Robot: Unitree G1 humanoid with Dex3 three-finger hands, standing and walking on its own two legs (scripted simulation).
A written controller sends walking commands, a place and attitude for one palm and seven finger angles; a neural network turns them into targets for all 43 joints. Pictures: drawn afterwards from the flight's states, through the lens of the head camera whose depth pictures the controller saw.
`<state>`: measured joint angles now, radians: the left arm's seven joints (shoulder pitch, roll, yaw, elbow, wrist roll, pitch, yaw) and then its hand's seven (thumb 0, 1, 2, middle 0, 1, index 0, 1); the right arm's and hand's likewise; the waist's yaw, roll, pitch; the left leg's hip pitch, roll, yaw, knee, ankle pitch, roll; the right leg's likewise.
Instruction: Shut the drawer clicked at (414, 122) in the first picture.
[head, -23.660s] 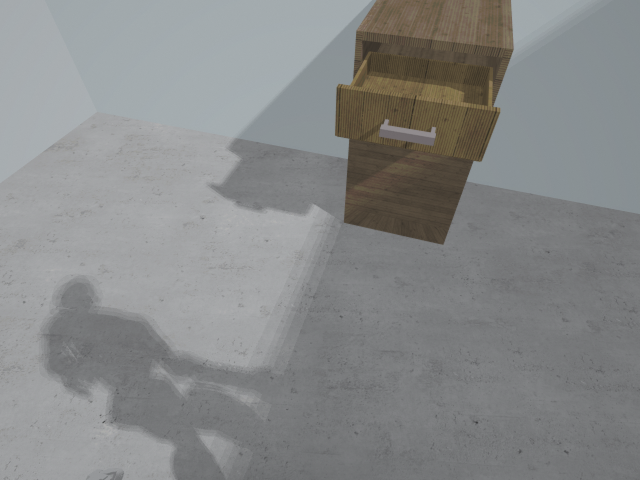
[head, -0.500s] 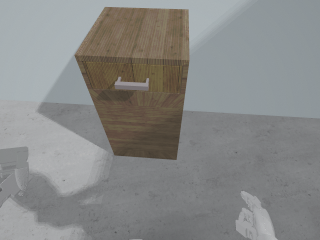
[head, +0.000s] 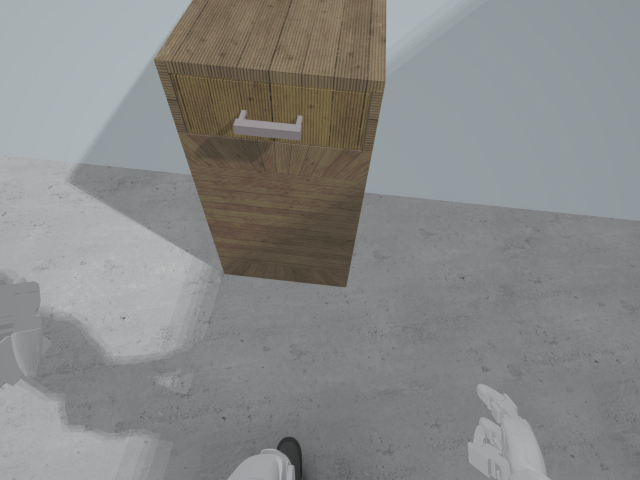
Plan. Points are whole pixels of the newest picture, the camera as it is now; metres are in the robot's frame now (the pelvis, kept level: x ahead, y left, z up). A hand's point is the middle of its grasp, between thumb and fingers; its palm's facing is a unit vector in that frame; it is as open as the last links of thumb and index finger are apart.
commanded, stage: step back with the hand held close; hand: left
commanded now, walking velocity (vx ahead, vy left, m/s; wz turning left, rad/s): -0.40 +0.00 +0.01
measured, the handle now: (269, 123) +0.75 +0.17 -0.05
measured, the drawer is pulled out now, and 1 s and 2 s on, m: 0.00 0.00 0.00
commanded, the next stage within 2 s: stop stepping back and stand still in 0.40 s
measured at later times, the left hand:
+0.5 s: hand out of the picture +0.16 +0.26 +0.17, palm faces +0.27 -0.85 -0.45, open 3.2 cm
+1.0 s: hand out of the picture +0.11 +0.25 +0.17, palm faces +0.28 -0.86 -0.43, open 3.3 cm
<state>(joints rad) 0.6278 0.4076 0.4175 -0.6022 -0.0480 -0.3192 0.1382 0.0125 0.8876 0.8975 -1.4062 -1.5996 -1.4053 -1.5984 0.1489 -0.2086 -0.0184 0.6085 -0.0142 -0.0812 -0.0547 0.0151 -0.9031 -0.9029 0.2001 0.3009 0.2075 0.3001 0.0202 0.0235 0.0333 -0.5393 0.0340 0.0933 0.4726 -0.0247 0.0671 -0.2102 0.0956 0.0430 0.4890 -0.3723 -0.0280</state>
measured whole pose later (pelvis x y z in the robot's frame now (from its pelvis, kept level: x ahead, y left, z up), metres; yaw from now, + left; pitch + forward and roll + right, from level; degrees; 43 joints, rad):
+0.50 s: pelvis -0.06 +0.03 +0.01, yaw -3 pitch +3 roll -3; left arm 0.56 0.44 0.37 -0.56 -0.05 -0.28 0.13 0.01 0.89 0.90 -1.41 -1.60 -1.41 -1.60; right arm 0.17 -0.19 0.00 0.60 -0.02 -0.09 -0.06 0.02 -0.90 -0.90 0.20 0.30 0.21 0.30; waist 0.01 -0.01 0.03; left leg -0.41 -0.01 0.04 0.40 -0.04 0.08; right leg -0.36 0.09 0.07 0.82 -0.48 0.00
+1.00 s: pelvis -0.11 +0.03 +0.01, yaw -6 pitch +0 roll +1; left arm 0.59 0.39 0.36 -0.54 -0.03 -0.18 0.15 0.01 0.89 0.90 -1.41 -1.60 -1.40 -1.60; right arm 0.25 -0.20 0.01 0.64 0.00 -0.11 -0.08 0.02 -0.91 -0.90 0.20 0.30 0.21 0.30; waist -0.03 -0.05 -0.02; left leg -0.32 -0.03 0.05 0.48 -0.16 0.03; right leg -0.18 0.00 0.00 0.56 -0.40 0.00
